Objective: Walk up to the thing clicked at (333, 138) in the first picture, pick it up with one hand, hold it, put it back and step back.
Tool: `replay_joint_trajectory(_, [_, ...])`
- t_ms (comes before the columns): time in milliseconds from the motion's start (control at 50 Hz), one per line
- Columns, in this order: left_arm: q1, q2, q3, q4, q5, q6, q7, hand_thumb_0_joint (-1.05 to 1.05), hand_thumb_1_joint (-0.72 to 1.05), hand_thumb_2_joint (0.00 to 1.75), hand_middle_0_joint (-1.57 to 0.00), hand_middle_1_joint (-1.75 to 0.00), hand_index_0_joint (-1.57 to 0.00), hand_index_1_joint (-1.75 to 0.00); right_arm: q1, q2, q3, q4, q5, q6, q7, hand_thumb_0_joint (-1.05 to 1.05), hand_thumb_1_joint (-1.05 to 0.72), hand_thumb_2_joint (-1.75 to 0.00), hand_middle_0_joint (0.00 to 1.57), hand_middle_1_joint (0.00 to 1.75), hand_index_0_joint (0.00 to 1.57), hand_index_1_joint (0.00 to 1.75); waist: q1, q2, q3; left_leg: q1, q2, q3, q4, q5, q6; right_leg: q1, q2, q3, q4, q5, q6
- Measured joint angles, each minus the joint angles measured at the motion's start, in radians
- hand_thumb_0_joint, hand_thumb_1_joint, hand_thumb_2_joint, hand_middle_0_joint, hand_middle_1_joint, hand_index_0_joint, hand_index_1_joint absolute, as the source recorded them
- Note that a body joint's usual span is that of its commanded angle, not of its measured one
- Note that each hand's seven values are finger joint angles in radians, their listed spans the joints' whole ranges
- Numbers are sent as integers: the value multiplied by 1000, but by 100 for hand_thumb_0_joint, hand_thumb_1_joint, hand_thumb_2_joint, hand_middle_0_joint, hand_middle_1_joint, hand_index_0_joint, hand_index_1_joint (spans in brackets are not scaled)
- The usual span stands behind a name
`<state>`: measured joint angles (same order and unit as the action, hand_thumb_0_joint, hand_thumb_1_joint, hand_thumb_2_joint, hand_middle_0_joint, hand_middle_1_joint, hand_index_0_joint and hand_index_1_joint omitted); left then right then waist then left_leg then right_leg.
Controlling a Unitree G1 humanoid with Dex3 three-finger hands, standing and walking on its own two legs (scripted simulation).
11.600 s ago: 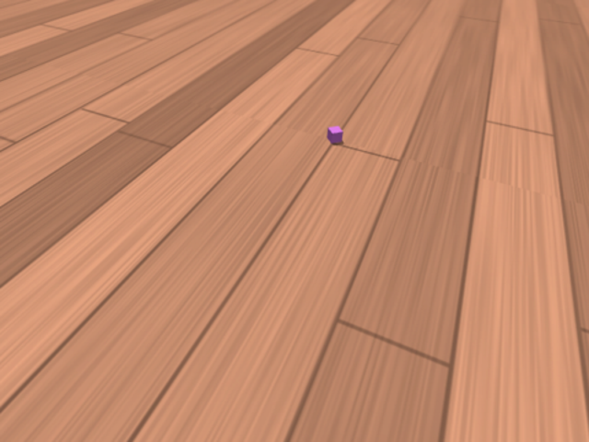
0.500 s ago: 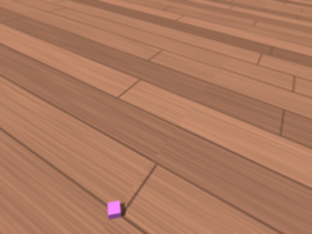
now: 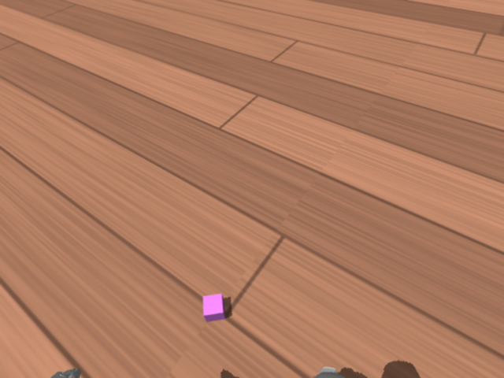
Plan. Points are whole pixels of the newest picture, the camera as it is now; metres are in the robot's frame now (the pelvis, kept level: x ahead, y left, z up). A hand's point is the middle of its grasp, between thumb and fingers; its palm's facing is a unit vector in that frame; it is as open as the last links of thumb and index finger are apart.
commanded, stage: walk up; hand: left
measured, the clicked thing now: (214, 307) +0.49 +0.19 -0.70
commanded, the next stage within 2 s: none
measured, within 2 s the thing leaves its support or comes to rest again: neither
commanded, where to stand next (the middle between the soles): +0.13 -0.01 m, yaw -7 degrees
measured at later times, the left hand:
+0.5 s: hand out of the picture +0.09 +0.27 -0.13, palm faces -0.11 -0.93 -0.34, open 7.4 cm
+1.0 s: hand out of the picture +0.09 +0.28 -0.15, palm faces -0.18 -0.90 -0.39, open 7.4 cm
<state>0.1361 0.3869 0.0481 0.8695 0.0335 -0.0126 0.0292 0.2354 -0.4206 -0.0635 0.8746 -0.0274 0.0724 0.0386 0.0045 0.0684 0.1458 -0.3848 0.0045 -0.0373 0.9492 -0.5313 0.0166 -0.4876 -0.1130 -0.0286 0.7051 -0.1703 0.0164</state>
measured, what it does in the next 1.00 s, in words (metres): steps on the spot: left foot, then right foot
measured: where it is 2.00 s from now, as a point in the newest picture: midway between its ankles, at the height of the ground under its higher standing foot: outside the picture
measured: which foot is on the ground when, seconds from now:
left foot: up 0.00-0.02, down 0.04-0.44, up 0.46-0.64, down 0.66-1.00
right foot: down 0.00-0.08, up 0.10-0.36, down 0.38-0.68, up 0.70-0.96, down 0.98-1.00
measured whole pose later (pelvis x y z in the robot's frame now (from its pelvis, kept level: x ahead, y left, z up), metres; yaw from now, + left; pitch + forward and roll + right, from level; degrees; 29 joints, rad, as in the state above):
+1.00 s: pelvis -0.03 +0.01 +0.00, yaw -10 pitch -4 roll -1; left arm 0.20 0.42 0.08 0.91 0.01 0.04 -0.03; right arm 0.15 -0.44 -0.05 0.87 -0.05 0.01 -0.02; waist -0.02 0.01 0.16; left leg -0.50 0.13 0.02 0.80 -0.27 0.03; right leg -0.28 0.01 0.06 0.78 -0.45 0.02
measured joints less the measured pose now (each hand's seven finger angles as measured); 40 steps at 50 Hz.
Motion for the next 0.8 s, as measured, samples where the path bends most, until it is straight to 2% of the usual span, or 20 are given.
replay_joint_trajectory(40, [-2,26,9,6,-3,13,3,1,89,90,-21,-30,-21,-31,13,1,-5,10,-3,-7,8,0,-91,-90,21,30,20,30,1,-24,-12,37,-2,26,-104,62,-3,-28,-20,8,36,-14,4])
replay_joint_trajectory(60, [-3,41,15,12,-4,21,6,1,89,90,-21,-30,-21,-31,14,7,-8,19,-8,-11,8,0,-91,-90,21,30,20,30,6,-53,-6,44,-20,46,-109,85,-5,-42,-34,33,71,-56,-4])
replay_joint_trajectory(80, [2,47,19,21,-9,30,11,1,89,90,-21,-30,-20,-31,21,10,-9,24,-15,-14,9,0,-91,-90,21,30,20,30,11,-70,-9,46,-28,63,-105,86,-3,-59,-27,65,114,-156,-20])
replay_joint_trajectory(100, [16,46,22,34,-13,38,16,1,90,90,-21,-30,-20,-31,30,8,-8,25,-20,-14,9,0,-91,-90,21,30,20,30,5,-66,-23,42,-22,66,-100,82,3,-74,4,92,164,-243,-32])
replay_joint_trajectory(140, [38,43,21,68,-19,43,17,1,90,90,-21,-30,-20,-30,43,9,-5,34,-22,-15,3,0,-91,-90,21,30,20,30,-30,-41,-45,40,-4,39,-115,88,19,-85,73,109,278,-312,-44])
replay_joint_trajectory(160, [46,48,21,79,-24,41,13,1,90,90,-21,-30,-20,-30,46,16,-3,40,-25,-17,-3,0,-91,-90,21,30,20,30,-39,-43,-50,46,-1,33,-139,103,20,-85,97,116,322,-305,-49])
replay_joint_trajectory(220, [71,69,27,92,-31,30,-2,1,90,90,-21,-30,-20,-30,53,41,7,50,-18,-42,-19,0,-91,-90,21,30,20,30,-34,-83,-58,66,-3,47,-217,146,10,-61,137,137,358,-245,-51])
replay_joint_trajectory(300, [104,63,17,110,-21,21,-22,1,90,90,-21,-30,-20,-30,54,38,11,48,-17,-80,-23,0,-90,-90,21,31,21,30,-23,-103,-60,88,7,72,-254,153,15,49,133,98,192,-271,-31])
replay_joint_trajectory(360, [120,43,5,117,-10,14,-37,1,90,90,-21,-30,-20,-30,51,21,8,35,-15,-96,-23,0,-90,-90,21,31,21,30,-16,-97,-61,101,27,96,-243,132,10,131,126,58,57,-312,-37])
replay_joint_trajectory(380, [121,34,2,117,-7,9,-40,1,90,90,-21,-30,-20,-30,48,14,7,32,-11,-99,-23,0,-90,-90,21,31,21,30,-15,-89,-58,103,37,99,-233,122,6,158,130,46,7,-278,-40])
replay_joint_trajectory(420, [108,8,-4,115,-4,-6,-43,1,90,90,-21,-30,-20,-30,44,-1,5,32,0,-97,-28,0,-90,-90,21,31,21,30,-23,-46,-40,111,70,76,-204,104,-2,206,155,17,-63,-143,-35])
replay_joint_trajectory(440, [105,0,-7,105,-3,-17,-45,1,90,90,-21,-30,-20,-30,44,-1,6,35,8,-93,-31,0,-90,-90,21,30,20,30,-24,-37,-39,98,75,58,-171,112,5,218,162,7,-73,-138,-33])
replay_joint_trajectory(520, [116,-4,-14,62,-13,-34,-54,1,90,90,-21,-30,-20,-30,15,22,22,38,11,-88,-36,1,-91,-90,21,30,20,30,5,-90,-42,27,19,49,-31,-45,22,236,127,50,-77,-157,-44])
replay_joint_trajectory(560, [116,-11,-21,52,-14,-32,-51,1,90,90,-21,-30,-20,-30,0,19,23,29,15,-102,-35,1,-91,-90,21,30,20,30,6,-91,-40,2,19,49,-52,-18,23,253,116,57,-98,-150,-37])
replay_joint_trajectory(600, [113,-13,-28,47,-14,-27,-48,1,90,90,-21,-30,-20,-31,-15,15,24,25,21,-114,-36,1,-91,-90,21,30,20,30,12,-86,-39,-2,26,55,-134,65,19,258,110,66,-100,-150,-26])
replay_joint_trajectory(660, [100,-6,-35,40,-24,1,-48,1,90,90,-21,-30,-20,-31,-33,10,21,26,27,-132,-45,0,-91,-90,21,30,20,30,10,-77,-40,42,25,64,-317,302,5,233,107,74,-28,-193,-5])
replay_joint_trajectory(700, [69,10,-27,39,-34,32,-44,1,90,90,-21,-30,-20,-31,-52,31,21,37,21,-132,-59,0,-91,-90,21,30,20,30,12,-109,-25,35,5,85,-295,306,-6,193,95,105,68,-223,-13])
replay_joint_trajectory(760, [21,32,-7,9,-38,81,-32,1,90,90,-21,-30,-20,-30,-78,55,35,27,21,-116,-75,0,-91,-90,21,30,20,30,6,-117,9,10,23,85,-270,296,-2,89,161,146,340,-362,-24])
replay_joint_trajectory(800, [-3,52,8,-11,-35,95,-34,1,90,90,-21,-30,-20,-30,-89,66,39,18,21,-110,-89,0,-90,-90,21,31,21,30,4,-123,33,-4,39,81,-282,317,-6,35,186,156,484,-370,-31])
